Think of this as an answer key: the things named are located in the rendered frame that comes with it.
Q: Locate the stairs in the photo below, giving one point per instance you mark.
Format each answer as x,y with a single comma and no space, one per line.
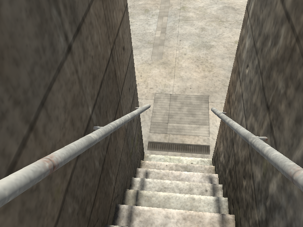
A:
174,191

